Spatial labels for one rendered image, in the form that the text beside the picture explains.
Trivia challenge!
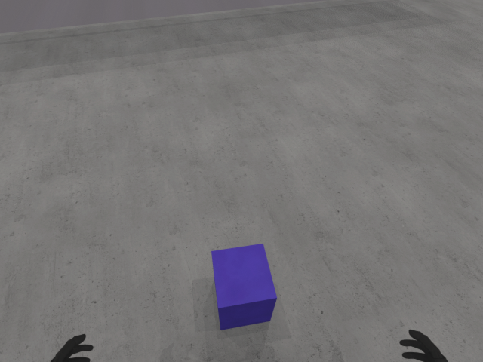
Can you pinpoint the right robot hand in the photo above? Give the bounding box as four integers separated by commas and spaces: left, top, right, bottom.
399, 330, 448, 362

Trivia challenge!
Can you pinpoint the carton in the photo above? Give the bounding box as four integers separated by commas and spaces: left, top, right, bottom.
211, 244, 277, 330

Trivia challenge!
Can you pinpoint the left robot hand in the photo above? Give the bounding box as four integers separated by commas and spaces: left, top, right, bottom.
51, 334, 94, 362

